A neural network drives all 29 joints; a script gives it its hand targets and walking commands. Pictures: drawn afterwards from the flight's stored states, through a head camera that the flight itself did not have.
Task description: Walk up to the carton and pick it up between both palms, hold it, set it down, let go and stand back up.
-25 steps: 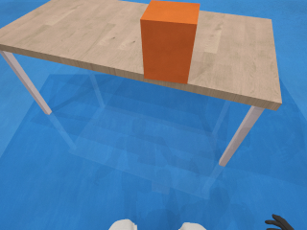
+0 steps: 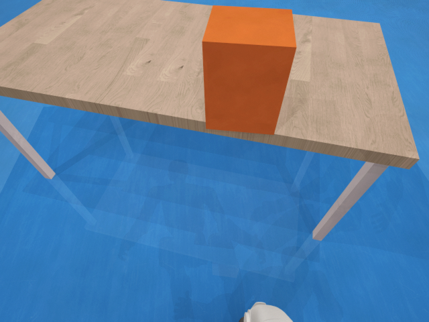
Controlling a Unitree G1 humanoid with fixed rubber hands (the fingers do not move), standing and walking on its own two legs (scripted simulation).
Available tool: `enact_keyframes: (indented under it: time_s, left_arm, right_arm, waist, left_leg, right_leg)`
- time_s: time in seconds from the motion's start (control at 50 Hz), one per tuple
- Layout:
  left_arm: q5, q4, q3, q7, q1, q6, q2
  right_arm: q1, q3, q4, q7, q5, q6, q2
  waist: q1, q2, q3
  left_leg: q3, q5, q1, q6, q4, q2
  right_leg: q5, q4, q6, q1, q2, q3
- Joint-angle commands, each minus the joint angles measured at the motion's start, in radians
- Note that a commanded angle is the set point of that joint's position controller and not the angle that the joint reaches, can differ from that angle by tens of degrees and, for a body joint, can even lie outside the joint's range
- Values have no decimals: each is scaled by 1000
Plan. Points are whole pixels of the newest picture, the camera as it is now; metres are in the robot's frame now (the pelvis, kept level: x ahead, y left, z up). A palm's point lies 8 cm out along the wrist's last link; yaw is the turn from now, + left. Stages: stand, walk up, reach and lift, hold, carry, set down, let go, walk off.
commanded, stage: walk up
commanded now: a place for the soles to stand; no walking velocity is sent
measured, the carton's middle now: (245, 74) +0.67 -0.06 +0.07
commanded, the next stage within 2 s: none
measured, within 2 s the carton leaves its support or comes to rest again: neither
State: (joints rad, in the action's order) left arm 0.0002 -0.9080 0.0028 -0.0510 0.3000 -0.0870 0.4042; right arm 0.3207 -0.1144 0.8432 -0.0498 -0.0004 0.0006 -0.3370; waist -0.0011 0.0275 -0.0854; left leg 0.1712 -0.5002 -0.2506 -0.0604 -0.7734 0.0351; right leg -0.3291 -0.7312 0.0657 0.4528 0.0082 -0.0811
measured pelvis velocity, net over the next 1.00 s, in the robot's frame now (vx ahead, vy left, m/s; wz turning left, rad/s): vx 0.09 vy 0.09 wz -0.19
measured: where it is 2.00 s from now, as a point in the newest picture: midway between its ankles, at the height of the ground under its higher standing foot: outside the picture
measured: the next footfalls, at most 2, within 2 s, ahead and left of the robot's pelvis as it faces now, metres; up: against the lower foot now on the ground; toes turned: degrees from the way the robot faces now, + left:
left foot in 0.38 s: +0.18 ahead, +0.18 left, +0.00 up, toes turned -6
right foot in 0.88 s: +0.14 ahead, -0.06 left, +0.00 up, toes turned -10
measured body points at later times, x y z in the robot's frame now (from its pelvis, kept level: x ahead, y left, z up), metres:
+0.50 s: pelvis +0.09 +0.10 +0.00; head +0.13 +0.12 +0.45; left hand +0.19 +0.41 -0.13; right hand +0.14 -0.23 -0.10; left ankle +0.13 +0.18 -0.71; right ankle +0.08 -0.08 -0.66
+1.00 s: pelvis +0.09 +0.09 -0.01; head +0.11 +0.08 +0.44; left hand +0.20 +0.39 -0.12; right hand +0.13 -0.24 -0.12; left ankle +0.13 +0.18 -0.70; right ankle +0.12 -0.03 -0.71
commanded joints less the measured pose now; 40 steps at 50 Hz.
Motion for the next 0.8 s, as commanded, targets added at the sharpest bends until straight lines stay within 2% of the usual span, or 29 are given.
enact_keyframes:
  time_s: [0.0,0.02,0.04,0.06,0.08,0.12,0.16,0.2,0.26,0.28,0.3,0.32,0.34,0.36,0.38,0.4,0.42,0.44,0.46,0.48,0.52,0.56,0.6,0.62,0.64,0.66,0.68,0.74,0.78]
  left_arm:
    - [18,7,146,-47,262,-25,353]
    - [12,35,161,-52,173,-22,398]
    - [9,36,150,-55,103,-25,359]
    - [12,32,138,-50,93,-27,337]
    - [13,27,127,-44,83,-27,304]
    - [17,29,131,-34,61,-35,315]
    - [34,27,127,-32,113,-42,334]
    - [30,50,135,-36,104,-45,331]
    - [31,53,127,-31,88,-34,329]
    - [28,50,126,-33,90,-28,334]
    - [28,69,115,-30,43,-25,290]
    - [18,75,117,-34,-18,-20,301]
    - [10,87,91,-32,-59,-8,239]
    - [-8,88,57,-30,-7,-4,135]
    - [-7,83,61,-41,-5,8,152]
    - [-4,64,79,-48,-13,8,238]
    - [-9,43,79,-41,-2,7,239]
    - [-12,26,77,-33,18,9,214]
    - [-2,15,76,-26,21,16,201]
    - [-6,13,75,-25,31,18,193]
    - [-5,15,77,-25,18,26,177]
    - [-1,1,67,-22,19,41,167]
    - [3,-1,77,-24,17,46,171]
    - [9,18,71,-22,-15,47,170]
    - [-1,6,75,-24,-12,48,170]
    - [7,8,79,-24,-25,41,189]
    - [8,0,73,-19,-7,43,176]
    - [15,-8,84,-16,-13,34,191]
    - [18,-16,82,-18,26,10,182]
  right_arm:
    - [-94,-34,-187,6,-41,-7,-229]
    - [-96,-53,-180,0,-47,-18,-288]
    - [-133,-55,-158,-2,-44,-20,-291]
    - [-133,-58,-127,-5,-48,-21,-292]
    - [-103,-65,-119,-7,-50,-23,-275]
    - [-63,-63,-87,-25,-44,-29,-255]
    - [-150,-57,-106,-35,-38,-28,-243]
    - [-150,-54,-97,-33,-37,-24,-257]
    - [-189,-56,-100,-14,-32,-8,-265]
    - [-173,-48,-115,-7,-32,0,-255]
    - [-162,-50,-91,4,-28,4,-252]
    - [-58,-56,-78,10,-29,19,-251]
    - [71,-64,-21,25,-34,41,-272]
    - [144,-77,-2,35,-50,48,-377]
    - [51,-79,-41,37,-38,43,-413]
    - [-44,-72,-63,37,-25,37,-368]
    - [-58,-60,-63,40,-24,41,-339]
    - [-40,-58,-60,46,-24,44,-307]
    - [-40,-55,-64,55,-19,43,-295]
    - [-14,-51,-54,56,-14,41,-288]
    - [15,-54,-68,65,-22,42,-269]
    - [31,-54,-68,71,-23,36,-279]
    - [10,-51,-78,73,-20,31,-264]
    - [16,-53,-73,75,-21,33,-272]
    - [-8,-54,-69,73,-36,34,-265]
    - [-15,-57,-73,76,-28,28,-268]
    - [-37,-53,-72,72,-32,29,-280]
    - [-46,-53,-87,64,-27,21,-280]
    - [-116,-50,-91,57,-33,10,-282]
  waist:
    - [-75,-141,152]
    - [-39,-34,55]
    - [-22,-18,-41]
    - [-33,-27,-47]
    - [-2,-26,-71]
    - [11,-72,-62]
    - [-37,-142,-34]
    - [-41,-134,52]
    - [-54,-168,54]
    - [-45,-174,57]
    - [-26,-204,89]
    - [47,-182,119]
    - [108,-15,161]
    - [118,296,187]
    - [80,229,153]
    - [54,144,112]
    - [41,94,93]
    - [34,110,104]
    - [32,132,123]
    - [41,203,90]
    - [54,134,67]
    - [67,168,127]
    - [47,76,104]
    - [72,102,83]
    - [51,136,78]
    - [66,122,64]
    - [47,184,81]
    - [52,103,108]
    - [19,106,117]
  left_leg:
    - [-236,-112,-499,42,-506,-5]
    - [-330,-111,-526,29,-529,51]
    - [-317,-67,-557,28,-500,79]
    - [-279,-14,-530,42,-447,96]
    - [-286,33,-481,45,-393,114]
    - [-232,104,-389,58,-355,106]
    - [-213,14,-416,56,-268,92]
    - [-218,34,-440,63,-237,97]
    - [-173,-20,-379,65,-165,84]
    - [-193,-19,-372,49,-124,75]
    - [-164,8,-291,50,-62,70]
    - [-206,112,-116,51,104,79]
    - [-256,196,112,62,342,84]
    - [-476,294,245,75,428,254]
    - [-693,356,215,18,478,419]
    - [-629,397,154,-40,444,403]
    - [-545,520,176,-18,389,357]
    - [-449,628,233,43,356,298]
    - [-371,738,227,55,302,276]
    - [-328,812,234,99,293,245]
    - [-291,956,225,90,283,250]
    - [-257,827,254,75,297,235]
    - [-289,782,237,45,302,273]
    - [-280,731,208,19,318,292]
    - [-304,669,193,-17,304,282]
    - [-290,633,175,-13,320,275]
    - [-273,599,155,-51,295,270]
    - [-311,454,94,-108,282,325]
    - [-220,415,15,-121,204,290]
  right_leg:
    - [-377,472,211,-471,-407,950]
    - [-585,527,253,-348,-452,983]
    - [-577,482,244,-293,-430,880]
    - [-450,448,205,-269,-368,737]
    - [-402,441,170,-176,-304,628]
    - [-305,387,143,-70,-241,510]
    - [-361,384,188,-112,-239,552]
    - [-352,330,184,-221,-231,555]
    - [-17,250,201,-226,-235,513]
    - [42,227,191,-211,-243,550]
    - [189,167,175,-208,-230,480]
    - [341,31,144,-108,-222,449]
    - [320,-208,45,17,-110,280]
    - [-44,-402,-23,210,54,167]
    - [-273,-410,-55,319,92,159]
    - [-252,-439,-57,283,30,162]
    - [-218,-453,-60,280,9,170]
    - [-146,-443,-61,274,4,165]
    - [-127,-431,-60,251,-12,171]
    - [-119,-444,-56,261,-8,163]
    - [-78,-443,-59,272,-3,130]
    - [-67,-411,-59,261,-5,112]
    - [-54,-392,-63,255,-2,123]
    - [-52,-355,-59,251,-14,104]
    - [-90,-306,-64,223,-22,133]
    - [-77,-306,-61,240,-28,91]
    - [-89,-269,-61,186,-20,84]
    - [-138,-169,-49,75,-35,36]
    - [-69,-47,-30,-36,-26,4]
